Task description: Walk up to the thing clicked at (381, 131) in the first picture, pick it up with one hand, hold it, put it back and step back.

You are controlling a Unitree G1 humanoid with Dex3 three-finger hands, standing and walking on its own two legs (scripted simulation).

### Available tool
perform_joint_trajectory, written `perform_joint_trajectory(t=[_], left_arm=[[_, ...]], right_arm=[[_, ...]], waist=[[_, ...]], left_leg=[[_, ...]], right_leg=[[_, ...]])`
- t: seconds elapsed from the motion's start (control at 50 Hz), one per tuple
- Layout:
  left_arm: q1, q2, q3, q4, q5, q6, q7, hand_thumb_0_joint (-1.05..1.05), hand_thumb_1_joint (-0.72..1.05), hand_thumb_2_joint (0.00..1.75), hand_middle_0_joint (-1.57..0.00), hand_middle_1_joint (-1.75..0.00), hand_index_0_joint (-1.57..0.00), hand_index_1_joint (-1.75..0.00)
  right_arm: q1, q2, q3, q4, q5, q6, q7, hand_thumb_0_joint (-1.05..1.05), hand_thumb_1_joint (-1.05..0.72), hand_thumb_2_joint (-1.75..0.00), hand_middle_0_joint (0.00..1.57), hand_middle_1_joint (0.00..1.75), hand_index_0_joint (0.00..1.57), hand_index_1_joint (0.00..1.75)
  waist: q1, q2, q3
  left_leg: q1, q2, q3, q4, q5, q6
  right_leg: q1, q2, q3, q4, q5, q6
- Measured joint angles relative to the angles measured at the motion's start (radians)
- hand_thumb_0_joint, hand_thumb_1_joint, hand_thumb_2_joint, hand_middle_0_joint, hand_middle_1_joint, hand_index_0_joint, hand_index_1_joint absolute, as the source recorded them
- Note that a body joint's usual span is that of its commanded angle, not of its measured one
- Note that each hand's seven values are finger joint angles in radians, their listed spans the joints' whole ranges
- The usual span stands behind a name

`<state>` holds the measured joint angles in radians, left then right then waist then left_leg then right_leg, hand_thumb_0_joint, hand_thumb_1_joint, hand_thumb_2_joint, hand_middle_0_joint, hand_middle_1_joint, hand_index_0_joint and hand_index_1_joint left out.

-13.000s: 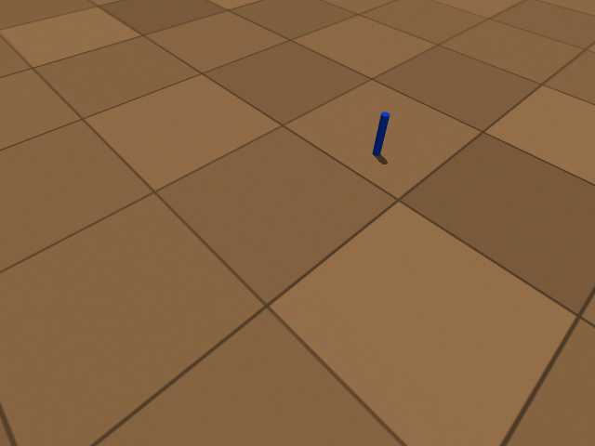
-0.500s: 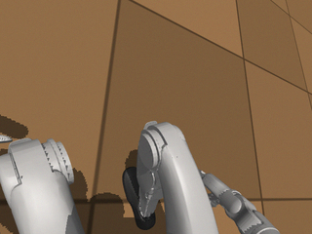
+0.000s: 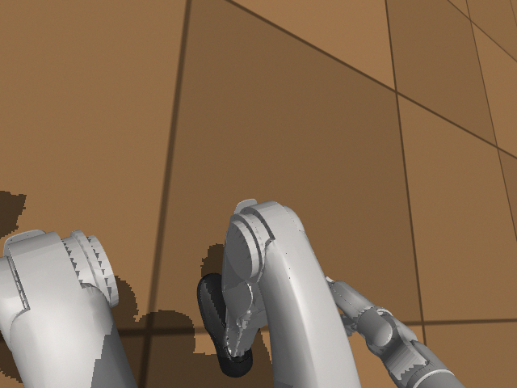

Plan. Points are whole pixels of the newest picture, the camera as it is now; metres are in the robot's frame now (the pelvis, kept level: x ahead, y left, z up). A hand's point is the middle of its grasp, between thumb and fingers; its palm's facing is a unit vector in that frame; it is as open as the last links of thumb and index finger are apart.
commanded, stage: close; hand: left
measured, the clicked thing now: out of the picture +0.43 +0.30 -0.16
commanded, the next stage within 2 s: settle in 0.16 s
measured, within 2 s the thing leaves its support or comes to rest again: leaves its support in 0.54 s
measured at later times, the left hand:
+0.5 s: hand out of the picture +0.42 +0.29 -0.14, palm faces +0.31 -0.95 +0.00, open 5.8 cm
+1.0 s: hand out of the picture +0.40 +0.32 -0.04, palm faces +0.31 -0.95 -0.03, open 5.7 cm
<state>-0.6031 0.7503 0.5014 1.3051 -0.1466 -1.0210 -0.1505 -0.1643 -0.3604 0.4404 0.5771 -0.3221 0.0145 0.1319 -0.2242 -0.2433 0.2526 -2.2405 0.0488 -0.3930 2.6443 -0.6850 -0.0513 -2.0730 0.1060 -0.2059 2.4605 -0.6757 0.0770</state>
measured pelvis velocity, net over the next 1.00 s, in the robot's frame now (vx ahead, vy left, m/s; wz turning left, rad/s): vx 0.01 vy -0.01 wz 0.06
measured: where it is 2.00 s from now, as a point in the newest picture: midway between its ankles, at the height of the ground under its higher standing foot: (162, 371)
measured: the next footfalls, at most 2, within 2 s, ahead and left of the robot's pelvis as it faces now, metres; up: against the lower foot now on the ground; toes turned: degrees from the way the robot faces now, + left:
none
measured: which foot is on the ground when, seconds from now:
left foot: down 0.00-1.00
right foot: down 0.00-1.00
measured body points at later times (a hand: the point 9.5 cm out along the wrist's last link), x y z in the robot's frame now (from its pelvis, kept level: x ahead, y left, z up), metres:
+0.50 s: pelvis +0.00 +0.00 +0.00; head +0.22 +0.17 +0.35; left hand +0.40 +0.34 -0.14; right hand +0.18 -0.25 -0.05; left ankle +0.08 +0.14 -0.25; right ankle +0.13 -0.12 -0.25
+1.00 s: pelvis +0.01 -0.01 +0.03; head +0.19 +0.13 +0.41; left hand +0.38 +0.37 -0.03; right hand +0.19 -0.24 -0.06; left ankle +0.08 +0.14 -0.25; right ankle +0.13 -0.12 -0.25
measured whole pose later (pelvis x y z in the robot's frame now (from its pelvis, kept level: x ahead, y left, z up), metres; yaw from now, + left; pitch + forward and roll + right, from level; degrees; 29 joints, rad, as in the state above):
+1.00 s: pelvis +0.01 -0.01 +0.03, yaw +4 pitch +22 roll -12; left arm -0.53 0.57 0.42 0.88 -0.15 -0.71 -0.16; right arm -0.01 -0.30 0.23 0.64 -0.18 0.07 0.12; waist -0.14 -0.10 0.06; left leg -2.28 0.05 -0.28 2.52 -0.66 -0.04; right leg -2.12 0.06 -0.14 2.40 -0.70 0.05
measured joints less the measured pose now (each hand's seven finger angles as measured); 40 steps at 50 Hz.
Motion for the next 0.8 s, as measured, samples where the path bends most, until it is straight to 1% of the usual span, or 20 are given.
perform_joint_trajectory(t=[0.06,0.18,0.26,0.34,0.4,0.44,0.54,0.64,0.7,0.8], left_arm=[[-0.007,0.003,0.003,0.0,0.005,0.005,0.008,0.0,0.38,0.66,-0.67,-0.61,-0.65,-0.61],[-0.016,0.01,0.006,0.008,0.011,0.012,0.015,0.01,0.31,0.73,-0.85,-0.8,-0.72,-0.8],[-0.019,0.014,0.005,0.003,0.012,0.018,0.023,0.02,0.2,0.81,-0.9,-0.93,-0.8,-0.93],[-0.017,0.011,0.005,-0.012,0.015,0.017,0.027,0.03,0.12,0.93,-0.94,-1.05,-0.86,-1.06],[-0.01,0.006,0.008,-0.031,0.018,0.018,0.025,0.02,0.14,1.03,-0.99,-1.15,-0.94,-1.16],[-0.005,0.004,0.007,-0.039,0.015,0.027,0.023,0.02,0.15,1.08,-0.98,-1.18,-0.93,-1.19],[0.01,-0.011,0.008,-0.1,0.012,0.061,0.015,0.03,0.12,1.13,-0.99,-1.19,-0.95,-1.17],[0.027,-0.039,-0.002,-0.174,0.014,0.101,0.01,0.03,0.1,1.17,-1.01,-1.17,-0.97,-1.16],[0.035,-0.057,-0.023,-0.216,0.007,0.132,0.007,0.03,0.1,1.18,-1.02,-1.17,-0.98,-1.15],[0.048,-0.094,-0.045,-0.288,0.007,0.187,0.0,0.03,0.09,1.18,-1.02,-1.16,-0.99,-1.14]], right_arm=[[0.001,0.0,0.002,-0.001,0.0,0.004,-0.001,0.0,-0.86,-0.88,0.21,0.3,0.21,0.3],[0.007,-0.001,0.006,-0.004,0.0,0.013,-0.001,0.0,-0.86,-0.88,0.21,0.3,0.21,0.3],[0.012,-0.002,0.008,-0.006,0.0,0.015,0.0,0.0,-0.86,-0.88,0.21,0.3,0.21,0.3],[0.018,-0.003,0.008,-0.011,0.001,0.016,0.002,0.0,-0.87,-0.89,0.21,0.3,0.21,0.3],[0.021,-0.002,0.007,-0.008,0.003,0.017,0.003,0.0,-0.87,-0.89,0.21,0.3,0.21,0.3],[0.023,-0.001,0.004,-0.006,0.005,0.018,0.002,0.0,-0.87,-0.89,0.21,0.3,0.21,0.3],[0.031,0.0,-0.015,-0.006,0.013,0.019,-0.001,0.0,-0.87,-0.89,0.21,0.3,0.21,0.3],[0.049,0.006,-0.045,-0.001,0.029,0.026,-0.001,0.0,-0.87,-0.89,0.21,0.3,0.21,0.3],[0.061,0.012,-0.07,0.006,0.042,0.029,-0.003,0.0,-0.87,-0.89,0.21,0.3,0.21,0.3],[0.085,0.023,-0.115,0.013,0.071,0.037,-0.002,0.0,-0.87,-0.89,0.21,0.3,0.21,0.3]], waist=[[-0.001,-0.001,0.003],[-0.007,0.002,0.005],[-0.011,0.002,0.009],[-0.009,0.002,0.013],[-0.009,0.003,0.012],[-0.009,0.005,0.008],[0.0,0.011,0.005],[0.016,0.027,-0.022],[0.026,0.042,-0.046],[0.043,0.074,-0.094]], left_leg=[[0.0,0.001,-0.001,-0.001,0.0,0.001],[-0.001,0.002,-0.003,-0.002,0.001,0.002],[-0.001,0.002,-0.004,-0.002,0.002,0.003],[-0.001,0.002,-0.007,-0.003,0.001,0.001],[0.0,0.002,-0.007,-0.005,-0.001,0.0],[-0.001,0.002,-0.005,-0.006,-0.001,0.0],[-0.003,0.001,0.001,-0.013,0.001,-0.001],[-0.008,0.0,0.012,-0.026,0.003,-0.002],[-0.011,0.0,0.024,-0.036,0.006,-0.001],[-0.022,-0.001,0.046,-0.059,0.014,0.005]], right_leg=[[0.0,0.001,-0.001,-0.002,0.002,-0.002],[0.001,0.002,-0.003,-0.006,0.003,-0.003],[0.001,0.003,-0.004,-0.008,0.005,-0.001],[0.001,0.003,-0.007,-0.011,0.006,-0.005],[0.001,0.002,-0.007,-0.011,0.004,-0.004],[0.0,0.001,-0.006,-0.011,0.003,-0.001],[-0.002,-0.003,-0.003,-0.014,0.003,-0.004],[-0.008,-0.01,0.003,-0.017,-0.002,-0.009],[-0.011,-0.015,0.01,-0.02,-0.005,-0.01],[-0.021,-0.025,0.023,-0.03,-0.01,-0.015]])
